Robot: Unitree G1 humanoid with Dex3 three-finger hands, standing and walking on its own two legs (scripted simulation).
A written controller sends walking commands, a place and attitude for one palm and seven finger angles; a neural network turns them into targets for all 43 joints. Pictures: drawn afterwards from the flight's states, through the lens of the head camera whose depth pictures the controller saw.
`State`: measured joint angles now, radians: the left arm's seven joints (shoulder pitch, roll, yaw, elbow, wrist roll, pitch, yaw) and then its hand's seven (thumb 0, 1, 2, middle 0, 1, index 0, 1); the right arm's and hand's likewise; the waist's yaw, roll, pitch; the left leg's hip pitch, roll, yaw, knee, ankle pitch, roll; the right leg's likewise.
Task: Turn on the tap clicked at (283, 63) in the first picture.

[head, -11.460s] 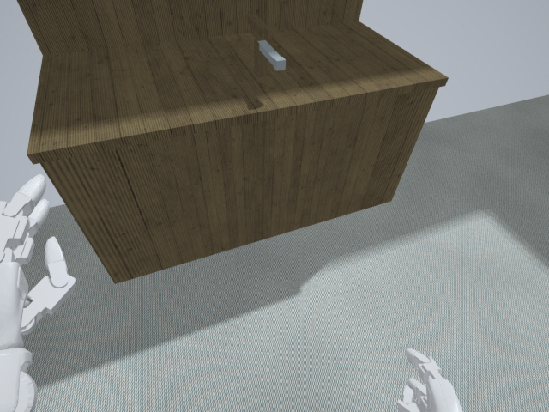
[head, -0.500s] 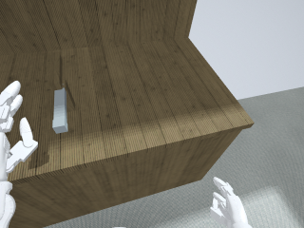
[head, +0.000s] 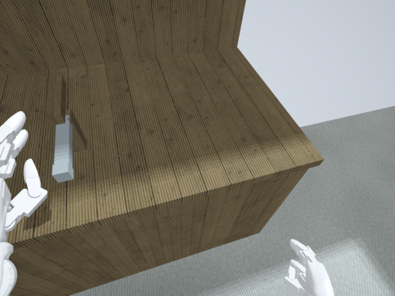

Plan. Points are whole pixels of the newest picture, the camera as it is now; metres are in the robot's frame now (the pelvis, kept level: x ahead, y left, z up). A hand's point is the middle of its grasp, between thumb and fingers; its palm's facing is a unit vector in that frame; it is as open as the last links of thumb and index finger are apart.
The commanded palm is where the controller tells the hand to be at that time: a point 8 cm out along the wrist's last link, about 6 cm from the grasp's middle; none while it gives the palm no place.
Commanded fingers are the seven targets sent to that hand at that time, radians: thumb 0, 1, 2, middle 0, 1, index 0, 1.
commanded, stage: come to a stop and stand still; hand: left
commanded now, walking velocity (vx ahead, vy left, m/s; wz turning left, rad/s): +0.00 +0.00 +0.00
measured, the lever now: (63, 172) +0.31 +0.29 +0.06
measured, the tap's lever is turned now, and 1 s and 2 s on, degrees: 0 0 0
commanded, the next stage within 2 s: look again from close up in 0.94 s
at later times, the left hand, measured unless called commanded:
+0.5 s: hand (27, 202) +0.20 +0.26 +0.16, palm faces +0.44 -0.83 -0.34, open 7.4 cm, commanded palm +0.15 +0.27 +0.18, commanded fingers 0.00 0.90 0.90 -0.20 -0.30 -0.20 -0.30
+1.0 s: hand (33, 200) +0.21 +0.25 +0.16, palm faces +0.41 -0.84 -0.36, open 7.4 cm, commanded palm +0.15 +0.28 +0.18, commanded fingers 0.00 0.90 0.90 -0.20 -0.30 -0.20 -0.30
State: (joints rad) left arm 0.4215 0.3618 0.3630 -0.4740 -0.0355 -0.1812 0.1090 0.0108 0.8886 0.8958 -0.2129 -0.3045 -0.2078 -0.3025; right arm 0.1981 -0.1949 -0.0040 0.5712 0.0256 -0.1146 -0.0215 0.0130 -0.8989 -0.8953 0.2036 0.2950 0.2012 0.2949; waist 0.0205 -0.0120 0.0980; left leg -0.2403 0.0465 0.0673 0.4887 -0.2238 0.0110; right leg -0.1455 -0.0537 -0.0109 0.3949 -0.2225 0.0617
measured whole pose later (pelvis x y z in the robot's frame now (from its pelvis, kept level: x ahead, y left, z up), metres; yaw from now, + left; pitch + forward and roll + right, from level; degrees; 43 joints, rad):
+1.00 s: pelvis -0.01 +0.00 +0.00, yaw +0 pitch -2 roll -1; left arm 0.40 0.35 0.36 -0.48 -0.04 -0.19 0.10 0.01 0.89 0.90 -0.21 -0.30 -0.21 -0.30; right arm 0.19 -0.19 0.01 0.59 0.02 -0.13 -0.02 0.01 -0.90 -0.90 0.20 0.30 0.20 0.30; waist 0.04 -0.03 0.09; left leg -0.25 0.05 0.06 0.47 -0.20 0.01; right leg -0.15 -0.05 -0.02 0.38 -0.20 0.06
